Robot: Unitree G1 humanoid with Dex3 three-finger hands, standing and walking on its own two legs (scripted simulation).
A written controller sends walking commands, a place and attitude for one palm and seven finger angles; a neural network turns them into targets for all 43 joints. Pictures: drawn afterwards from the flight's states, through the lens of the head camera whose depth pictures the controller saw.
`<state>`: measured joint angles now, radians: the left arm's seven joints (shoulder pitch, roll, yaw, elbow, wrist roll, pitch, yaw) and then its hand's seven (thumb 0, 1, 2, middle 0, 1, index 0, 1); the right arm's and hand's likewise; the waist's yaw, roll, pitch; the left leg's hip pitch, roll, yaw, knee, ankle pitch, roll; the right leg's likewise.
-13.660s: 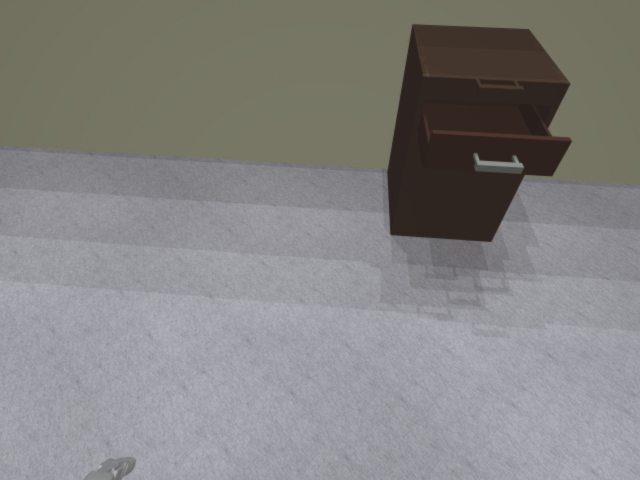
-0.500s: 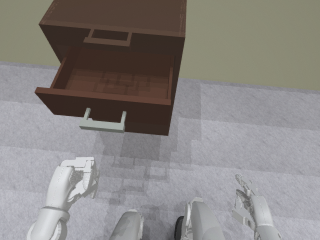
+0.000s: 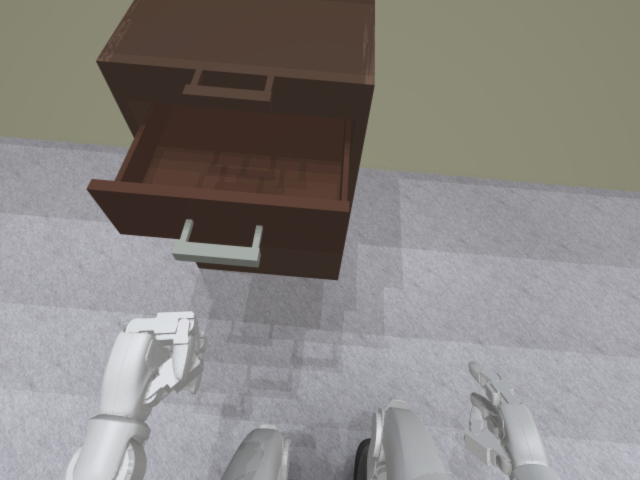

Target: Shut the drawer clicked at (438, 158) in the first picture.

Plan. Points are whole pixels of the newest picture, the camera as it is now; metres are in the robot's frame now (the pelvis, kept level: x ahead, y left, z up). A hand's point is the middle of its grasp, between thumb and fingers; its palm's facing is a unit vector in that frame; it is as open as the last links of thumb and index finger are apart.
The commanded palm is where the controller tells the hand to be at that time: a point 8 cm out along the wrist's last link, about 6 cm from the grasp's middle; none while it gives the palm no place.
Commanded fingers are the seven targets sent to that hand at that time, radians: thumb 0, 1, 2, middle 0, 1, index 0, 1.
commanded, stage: bring the fist close to the handle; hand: left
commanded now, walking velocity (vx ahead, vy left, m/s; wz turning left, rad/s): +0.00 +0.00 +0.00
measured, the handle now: (220, 241) +0.45 +0.18 -0.07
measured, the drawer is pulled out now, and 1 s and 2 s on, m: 0.19 0.19 0.17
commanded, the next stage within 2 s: push the drawer shut in 1.38 s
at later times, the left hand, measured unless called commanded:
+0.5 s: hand (225, 332) +0.30 +0.13 -0.02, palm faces -0.08 -1.00 -0.03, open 3.2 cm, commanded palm +0.28 +0.19 -0.02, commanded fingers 0.00 0.90 0.90 -1.40 -1.60 -1.40 -1.60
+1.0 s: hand (231, 308) +0.35 +0.14 -0.07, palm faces -0.08 -1.00 -0.05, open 3.2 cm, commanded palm +0.33 +0.19 -0.06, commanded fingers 0.00 0.90 0.90 -1.40 -1.60 -1.40 -1.60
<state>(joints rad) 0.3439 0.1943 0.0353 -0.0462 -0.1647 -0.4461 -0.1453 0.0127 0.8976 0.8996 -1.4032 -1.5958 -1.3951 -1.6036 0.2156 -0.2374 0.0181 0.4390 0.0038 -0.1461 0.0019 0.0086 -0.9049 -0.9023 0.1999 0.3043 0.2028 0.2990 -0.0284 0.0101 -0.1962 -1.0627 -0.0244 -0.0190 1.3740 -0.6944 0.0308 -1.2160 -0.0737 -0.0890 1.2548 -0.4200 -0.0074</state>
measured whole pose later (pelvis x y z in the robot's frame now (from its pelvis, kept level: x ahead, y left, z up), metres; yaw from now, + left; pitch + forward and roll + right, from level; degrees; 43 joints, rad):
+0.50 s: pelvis +0.00 -0.01 -0.03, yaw +0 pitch +27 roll -1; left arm 0.09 0.20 0.07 0.17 -0.16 -0.44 -0.15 0.01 0.90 0.90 -1.40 -1.60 -1.39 -1.60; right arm 0.17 -0.25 0.01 0.49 -0.01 -0.11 0.02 0.01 -0.91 -0.90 0.20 0.30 0.20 0.30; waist -0.04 0.01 -0.19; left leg -1.22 -0.02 -0.02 1.48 -0.73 0.02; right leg -1.39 -0.07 -0.09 1.37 -0.45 -0.02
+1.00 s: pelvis -0.02 -0.01 -0.06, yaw +0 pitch +31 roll -1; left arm -0.21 0.24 0.16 0.43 -0.16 -0.49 -0.18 0.01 0.90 0.90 -1.40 -1.60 -1.39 -1.60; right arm 0.14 -0.27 0.01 0.54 -0.01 -0.09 0.03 0.01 -0.91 -0.90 0.20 0.30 0.20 0.30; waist -0.07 0.01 -0.19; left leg -1.41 -0.03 -0.02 1.62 -0.75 0.02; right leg -1.57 -0.09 -0.09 1.49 -0.45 -0.03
